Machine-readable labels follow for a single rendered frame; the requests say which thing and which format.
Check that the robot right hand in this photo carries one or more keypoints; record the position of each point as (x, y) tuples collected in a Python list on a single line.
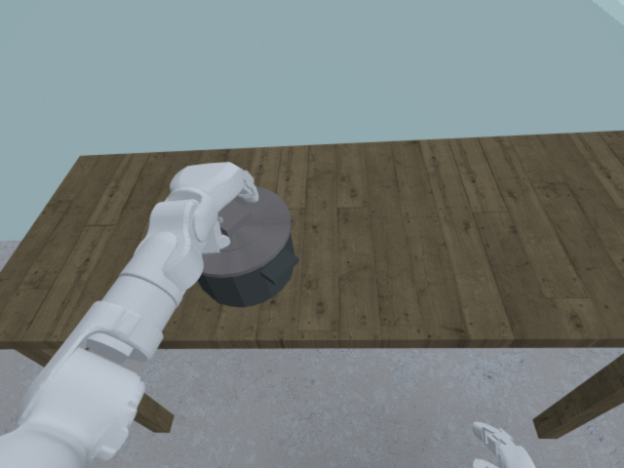
[(501, 444)]

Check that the robot left hand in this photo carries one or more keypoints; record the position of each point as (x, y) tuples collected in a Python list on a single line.
[(222, 182)]

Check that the lid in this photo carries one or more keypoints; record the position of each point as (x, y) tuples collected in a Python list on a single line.
[(257, 242)]

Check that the pot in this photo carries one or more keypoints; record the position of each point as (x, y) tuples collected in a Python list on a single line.
[(255, 287)]

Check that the table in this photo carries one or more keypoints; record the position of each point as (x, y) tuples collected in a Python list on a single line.
[(473, 242)]

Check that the knob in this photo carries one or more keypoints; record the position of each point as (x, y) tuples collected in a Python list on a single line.
[(235, 216)]

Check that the robot left forearm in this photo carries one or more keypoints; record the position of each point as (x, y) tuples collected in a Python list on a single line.
[(129, 320)]

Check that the left robot upper arm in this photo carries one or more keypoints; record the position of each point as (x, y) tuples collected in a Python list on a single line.
[(84, 413)]

